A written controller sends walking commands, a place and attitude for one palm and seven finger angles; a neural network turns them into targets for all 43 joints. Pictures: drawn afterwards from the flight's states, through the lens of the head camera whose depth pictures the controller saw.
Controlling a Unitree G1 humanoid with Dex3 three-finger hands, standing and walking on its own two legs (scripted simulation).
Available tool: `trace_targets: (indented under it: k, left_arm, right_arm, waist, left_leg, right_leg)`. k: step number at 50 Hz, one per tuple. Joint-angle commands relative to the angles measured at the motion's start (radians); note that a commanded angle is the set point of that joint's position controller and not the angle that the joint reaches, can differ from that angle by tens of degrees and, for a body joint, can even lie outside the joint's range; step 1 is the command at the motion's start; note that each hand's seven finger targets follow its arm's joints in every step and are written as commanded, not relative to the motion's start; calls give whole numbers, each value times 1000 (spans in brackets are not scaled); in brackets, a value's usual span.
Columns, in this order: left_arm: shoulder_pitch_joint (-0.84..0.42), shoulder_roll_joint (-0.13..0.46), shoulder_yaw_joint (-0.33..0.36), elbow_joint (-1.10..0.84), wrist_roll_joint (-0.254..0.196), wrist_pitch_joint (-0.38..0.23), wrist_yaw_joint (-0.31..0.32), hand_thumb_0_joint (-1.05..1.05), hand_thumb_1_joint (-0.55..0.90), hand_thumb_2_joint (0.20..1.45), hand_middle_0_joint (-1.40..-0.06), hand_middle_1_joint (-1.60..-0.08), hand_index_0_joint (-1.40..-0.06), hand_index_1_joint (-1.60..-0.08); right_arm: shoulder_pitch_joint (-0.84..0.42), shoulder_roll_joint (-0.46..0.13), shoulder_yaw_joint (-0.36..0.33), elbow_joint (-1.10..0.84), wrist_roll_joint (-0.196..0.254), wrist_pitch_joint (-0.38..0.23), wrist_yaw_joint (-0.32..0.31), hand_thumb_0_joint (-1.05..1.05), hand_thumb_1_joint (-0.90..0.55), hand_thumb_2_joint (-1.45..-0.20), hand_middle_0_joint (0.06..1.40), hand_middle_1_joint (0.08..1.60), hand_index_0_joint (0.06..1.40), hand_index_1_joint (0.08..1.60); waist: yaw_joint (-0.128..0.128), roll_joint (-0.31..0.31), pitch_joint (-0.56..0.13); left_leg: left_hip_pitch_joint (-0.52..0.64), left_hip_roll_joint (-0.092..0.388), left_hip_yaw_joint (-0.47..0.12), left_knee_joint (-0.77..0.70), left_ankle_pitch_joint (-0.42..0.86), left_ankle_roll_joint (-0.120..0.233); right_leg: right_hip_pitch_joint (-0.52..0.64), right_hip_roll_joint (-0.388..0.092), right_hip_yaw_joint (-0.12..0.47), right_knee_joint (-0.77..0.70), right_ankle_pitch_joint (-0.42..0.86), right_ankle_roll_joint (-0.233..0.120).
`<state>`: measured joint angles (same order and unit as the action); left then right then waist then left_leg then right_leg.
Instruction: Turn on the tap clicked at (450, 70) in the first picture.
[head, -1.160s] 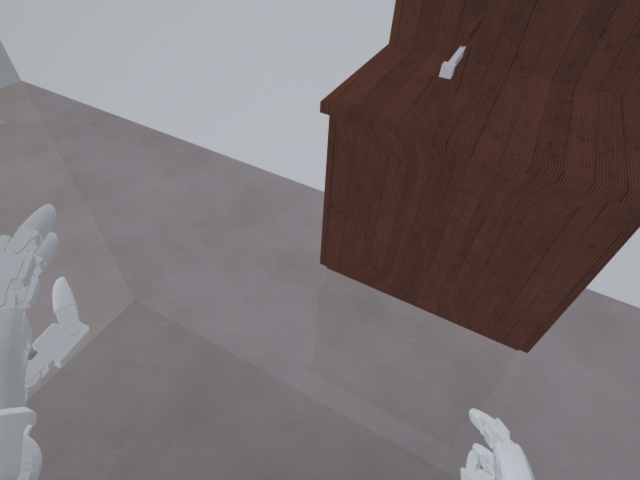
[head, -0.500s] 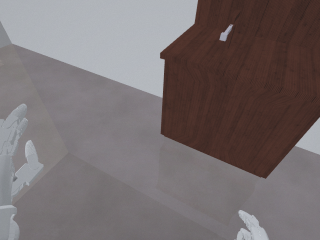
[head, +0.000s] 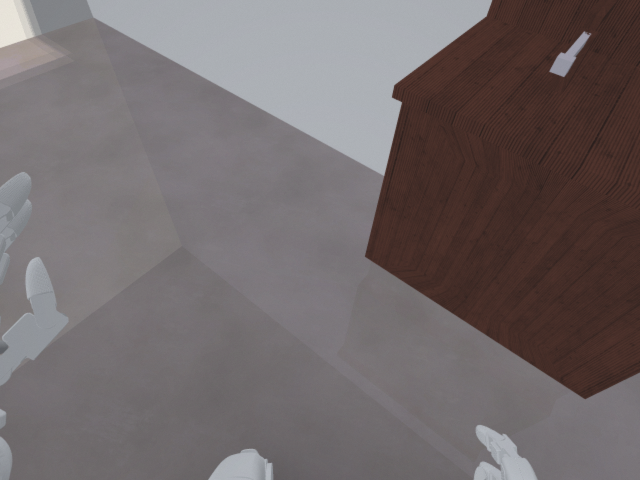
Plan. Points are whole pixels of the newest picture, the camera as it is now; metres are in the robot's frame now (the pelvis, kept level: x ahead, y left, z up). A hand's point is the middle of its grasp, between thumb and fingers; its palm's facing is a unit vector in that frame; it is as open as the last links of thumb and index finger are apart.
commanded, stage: turn to face it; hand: left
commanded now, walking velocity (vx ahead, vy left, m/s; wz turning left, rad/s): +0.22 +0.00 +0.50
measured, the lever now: (562, 64) +0.79 -0.41 +0.13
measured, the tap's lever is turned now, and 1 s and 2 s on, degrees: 0 0 0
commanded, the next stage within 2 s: take the last steps up to it in 1.88 s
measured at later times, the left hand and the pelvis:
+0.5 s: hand (153, 231) +0.32 +0.19 +0.17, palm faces +0.40 -0.83 -0.38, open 7.4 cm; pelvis +0.08 -0.04 +0.00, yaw -4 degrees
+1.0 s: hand (251, 196) +0.36 +0.10 +0.18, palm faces +0.03 -0.90 -0.43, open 7.4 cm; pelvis +0.06 -0.03 +0.01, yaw -24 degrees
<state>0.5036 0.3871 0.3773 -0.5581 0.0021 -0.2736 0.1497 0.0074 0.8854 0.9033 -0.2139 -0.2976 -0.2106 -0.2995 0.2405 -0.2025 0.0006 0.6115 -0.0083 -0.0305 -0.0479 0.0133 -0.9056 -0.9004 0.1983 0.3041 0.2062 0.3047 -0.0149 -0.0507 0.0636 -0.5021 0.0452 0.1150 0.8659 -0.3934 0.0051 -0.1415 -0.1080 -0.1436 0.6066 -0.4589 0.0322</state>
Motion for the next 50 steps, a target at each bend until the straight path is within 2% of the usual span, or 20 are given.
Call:
trace_targets:
  k: [1, 2, 3, 4, 6, 10, 17, 18, 20, 21, 22, 25, 31, 35, 36, 38, 39, 40, 42, 50]
  left_arm:
    - [-100, 169, 125, -267, -20, -39, 51, 0, 900, 900, -200, -300, -200, -300]
    - [-88, 148, 110, -293, -34, -41, 50, 0, 900, 900, -200, -300, -200, -300]
    - [-162, 191, 124, -331, -31, -46, 57, 0, 900, 900, -200, -300, -200, -300]
    - [-137, 208, 146, -228, -20, -26, 38, 0, 900, 900, -200, -300, -200, -300]
    - [-144, 192, 137, -243, -19, -17, 23, 0, 900, 900, -200, -300, -200, -300]
    - [-72, 133, 104, -250, -34, -16, 7, 0, 900, 900, -200, -300, -200, -300]
    - [-185, 99, 54, -83, -20, 37, 8, 0, 900, 900, -200, -300, -200, -300]
    - [-222, 105, 43, -65, -17, 41, 4, 0, 900, 900, -200, -300, -200, -300]
    - [-282, 163, 59, -49, -7, 46, 12, 0, 900, 900, -200, -300, -200, -300]
    - [-271, 141, 54, -29, -19, 58, 13, 0, 900, 900, -200, -300, -200, -300]
    - [-265, 157, 58, -61, -18, 59, 16, 0, 900, 900, -200, -300, -200, -300]
    - [-148, 168, 100, -159, -26, 17, 23, 0, 900, 900, -200, -300, -200, -300]
    - [8, 185, 170, -191, -43, -4, 28, 0, 900, 900, -200, -300, -200, -300]
    - [-25, 164, 139, -180, -38, 6, 22, 0, 900, 900, -200, -300, -200, -300]
    - [-38, 162, 132, -172, -38, 7, 20, 0, 900, 900, -200, -300, -200, -300]
    - [-49, 168, 136, -159, -31, 3, 8, 0, 900, 900, -200, -300, -200, -300]
    - [-67, 167, 125, -154, -23, 0, 6, 0, 900, 900, -200, -300, -200, -300]
    - [-91, 146, 92, -151, -15, -3, 0, 0, 900, 900, -200, -300, -200, -300]
    - [-182, 119, 36, -210, -9, 5, -13, 0, 900, 900, -200, -300, -200, -300]
    - [-137, 157, 88, -181, -26, 28, -9, 0, 900, 900, -200, -300, -200, -300]
  right_arm:
    - [-81, -74, -53, -179, 7, -63, -31, 0, -900, -900, 200, 300, 200, 300]
    - [-98, -107, -64, -184, 4, -66, -28, 0, -900, -900, 200, 300, 200, 300]
    - [-90, -105, -50, -190, 13, -74, -8, 0, -900, -900, 200, 300, 200, 300]
    - [-102, -114, -59, -164, 10, -75, -7, 0, -900, -900, 200, 300, 200, 300]
    - [-121, -103, -61, -149, 20, -67, -7, 0, -900, -900, 200, 300, 200, 300]
    - [-122, -99, -43, -146, 16, -91, -5, 0, -900, -900, 200, 300, 200, 300]
    - [-105, -109, -34, -163, 14, -117, -18, 0, -900, -900, 200, 300, 200, 300]
    - [-108, -102, -32, -162, 13, -117, -18, 0, -900, -900, 200, 300, 200, 300]
    - [-109, -72, -20, -171, 4, -115, -16, 0, -900, -900, 200, 300, 200, 300]
    - [-106, -91, -37, -173, 7, -115, -11, 0, -900, -900, 200, 300, 200, 300]
    - [-137, -91, -32, -177, 7, -106, -7, 0, -900, -900, 200, 300, 200, 300]
    - [-141, -73, -12, -164, 3, -66, -4, 0, -900, -900, 200, 300, 200, 300]
    - [-150, -83, -29, -207, 5, -24, 2, 0, -900, -900, 200, 300, 200, 300]
    - [-98, -109, -40, -214, 21, -2, 3, 0, -900, -900, 200, 300, 200, 300]
    - [-92, -121, -48, -215, 22, -1, -3, 0, -900, -900, 200, 300, 200, 300]
    - [-108, -142, -58, -233, 21, 0, -11, 0, -900, -900, 200, 300, 200, 300]
    - [-116, -120, -49, -231, 8, -3, -11, 0, -900, -900, 200, 300, 200, 300]
    - [-101, -115, -48, -222, 4, -9, -6, 0, -900, -900, 200, 300, 200, 300]
    - [-98, -132, -56, -215, 19, -22, 12, 0, -900, -900, 200, 300, 200, 300]
    - [-56, -141, -51, -217, 12, -62, 38, 0, -900, -900, 200, 300, 200, 300]
  waist:
    - [-40, 110, -277]
    - [-27, 365, -321]
    - [-19, 321, -315]
    - [-23, 222, -252]
    - [-9, 194, -176]
    - [16, 262, -162]
    - [27, 207, -147]
    - [26, 140, -126]
    - [17, -212, -141]
    - [34, -277, -158]
    - [32, -193, -154]
    - [26, -63, -249]
    - [50, -46, -270]
    - [22, 0, -269]
    - [18, 44, -244]
    - [38, 304, -187]
    - [37, 377, -159]
    - [31, 322, -122]
    - [34, 282, -108]
    - [18, 328, -119]
  left_leg:
    - [552, -40, 44, -364, 289, 42]
    - [675, 242, -392, -381, 513, 183]
    - [604, 368, -676, -453, 589, 291]
    - [505, 388, -683, -488, 436, 294]
    - [368, 344, -539, -514, 251, 276]
    - [201, 261, -227, -560, 219, 170]
    - [189, 242, -26, -378, 138, 52]
    - [163, 216, -8, -276, 102, 29]
    - [-24, 10, 32, 77, -194, -51]
    - [-32, -3, -55, 228, -195, -59]
    - [-74, 11, -108, 304, -157, -67]
    - [-54, 16, -103, 256, -75, -78]
    - [58, -1, -62, -102, -37, -68]
    - [293, 24, -59, -395, 129, -51]
    - [360, 73, -78, -465, 175, -30]
    - [435, 331, -288, -536, 427, 89]
    - [360, 422, -344, -561, 483, 144]
    - [342, 421, -314, -531, 562, 159]
    - [375, 355, -100, -470, 636, 102]
    - [310, 322, 34, -365, 571, 17]
  right_leg:
    - [-176, -111, -39, 382, 621, -38]
    - [-388, 35, -4, 674, -7, 18]
    - [-448, 82, 108, 805, -191, 12]
    - [-501, 26, 172, 841, -158, 9]
    - [-511, -8, 180, 777, -89, 5]
    - [-302, 14, 98, 421, 42, 1]
    - [-95, 108, 0, -21, 178, 16]
    - [-84, 75, 57, -102, 245, 0]
    - [-37, -200, 539, -236, 652, -152]
    - [-59, -244, 664, -303, 626, -188]
    - [-37, -244, 694, -282, 644, -215]
    - [82, -157, 421, -168, 831, -204]
    - [45, -122, 458, -186, 706, -216]
    - [-90, -69, 458, -153, 511, -142]
    - [-164, -18, 427, -109, 424, -106]
    - [-391, 140, 265, 169, 18, -19]
    - [-412, 133, 177, 404, -77, 3]
    - [-422, 104, 182, 461, -56, 6]
    - [-411, 85, 123, 391, 11, 14]
    - [-137, 126, -14, -5, 125, 15]
